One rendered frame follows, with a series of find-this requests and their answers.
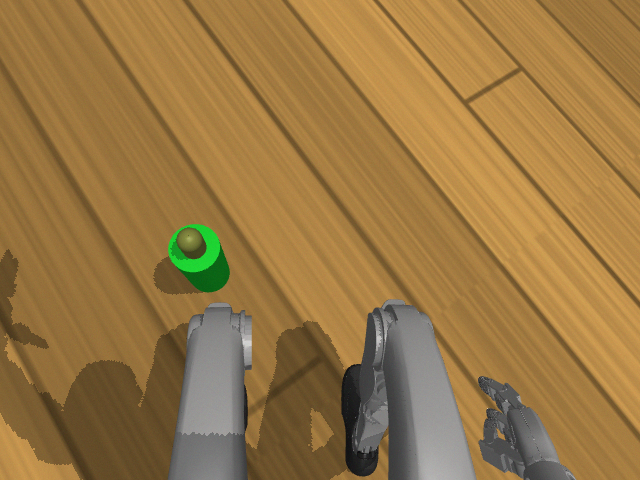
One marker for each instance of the right robot hand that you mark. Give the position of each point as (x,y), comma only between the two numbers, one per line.
(527,440)

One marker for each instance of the bottle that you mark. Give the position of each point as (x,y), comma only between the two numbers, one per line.
(196,251)

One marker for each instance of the right robot arm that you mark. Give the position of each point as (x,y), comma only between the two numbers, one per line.
(547,470)

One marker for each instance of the right robot foot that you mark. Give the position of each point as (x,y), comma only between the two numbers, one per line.
(358,463)

